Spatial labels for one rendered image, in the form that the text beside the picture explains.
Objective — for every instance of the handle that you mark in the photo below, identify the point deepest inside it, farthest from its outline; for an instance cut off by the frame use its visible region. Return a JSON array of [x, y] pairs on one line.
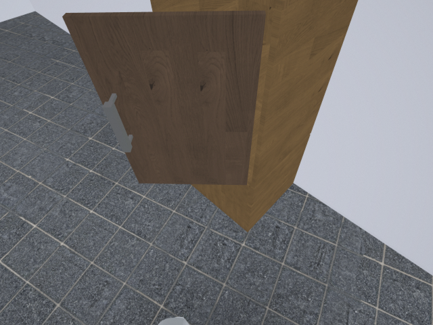
[[117, 126]]

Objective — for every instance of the cupboard door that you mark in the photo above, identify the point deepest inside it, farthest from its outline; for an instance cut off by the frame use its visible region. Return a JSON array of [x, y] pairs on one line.
[[186, 86]]

